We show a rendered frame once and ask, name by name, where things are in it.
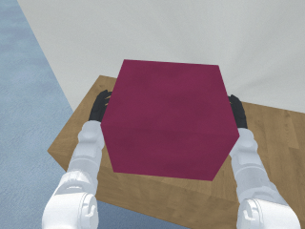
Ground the left robot hand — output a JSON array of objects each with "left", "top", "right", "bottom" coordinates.
[{"left": 89, "top": 90, "right": 112, "bottom": 122}]

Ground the right robot hand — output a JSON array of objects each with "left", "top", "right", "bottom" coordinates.
[{"left": 228, "top": 94, "right": 248, "bottom": 129}]

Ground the right robot forearm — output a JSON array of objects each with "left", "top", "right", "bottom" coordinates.
[{"left": 229, "top": 128, "right": 301, "bottom": 229}]

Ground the left robot upper arm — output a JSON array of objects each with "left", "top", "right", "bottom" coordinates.
[{"left": 43, "top": 192, "right": 99, "bottom": 229}]

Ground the left robot forearm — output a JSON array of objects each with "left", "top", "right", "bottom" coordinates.
[{"left": 41, "top": 120, "right": 105, "bottom": 229}]

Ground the pedestal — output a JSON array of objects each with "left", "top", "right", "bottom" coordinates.
[{"left": 47, "top": 75, "right": 305, "bottom": 229}]

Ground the right robot upper arm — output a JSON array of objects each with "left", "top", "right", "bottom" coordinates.
[{"left": 236, "top": 198, "right": 300, "bottom": 229}]

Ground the carton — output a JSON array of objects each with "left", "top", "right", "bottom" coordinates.
[{"left": 100, "top": 59, "right": 240, "bottom": 181}]

